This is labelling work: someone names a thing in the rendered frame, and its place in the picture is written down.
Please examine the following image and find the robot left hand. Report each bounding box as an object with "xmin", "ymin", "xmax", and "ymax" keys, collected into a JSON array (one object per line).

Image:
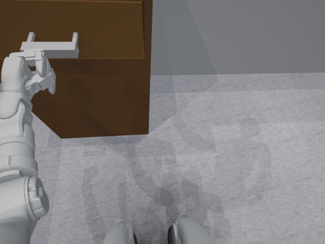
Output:
[{"xmin": 1, "ymin": 48, "xmax": 56, "ymax": 101}]

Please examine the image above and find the handle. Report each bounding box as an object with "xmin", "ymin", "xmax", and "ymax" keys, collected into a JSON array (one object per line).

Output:
[{"xmin": 20, "ymin": 32, "xmax": 79, "ymax": 58}]

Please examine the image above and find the cabinet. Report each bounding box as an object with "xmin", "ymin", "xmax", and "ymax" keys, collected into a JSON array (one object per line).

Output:
[{"xmin": 0, "ymin": 0, "xmax": 153, "ymax": 139}]

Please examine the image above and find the robot left upper arm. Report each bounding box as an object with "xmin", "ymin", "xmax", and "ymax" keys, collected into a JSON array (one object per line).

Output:
[{"xmin": 0, "ymin": 176, "xmax": 49, "ymax": 244}]

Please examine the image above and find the drawer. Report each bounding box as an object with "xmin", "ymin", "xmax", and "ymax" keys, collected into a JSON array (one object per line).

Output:
[{"xmin": 0, "ymin": 0, "xmax": 143, "ymax": 58}]

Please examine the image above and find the left robot thigh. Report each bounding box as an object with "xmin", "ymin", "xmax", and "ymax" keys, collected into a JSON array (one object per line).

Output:
[{"xmin": 102, "ymin": 223, "xmax": 134, "ymax": 244}]

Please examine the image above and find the robot left forearm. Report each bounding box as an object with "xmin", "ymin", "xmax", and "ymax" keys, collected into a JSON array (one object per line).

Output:
[{"xmin": 0, "ymin": 91, "xmax": 38, "ymax": 183}]

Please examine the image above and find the robot left shin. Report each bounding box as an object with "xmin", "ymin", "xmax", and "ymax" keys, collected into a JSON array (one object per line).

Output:
[{"xmin": 114, "ymin": 220, "xmax": 126, "ymax": 225}]

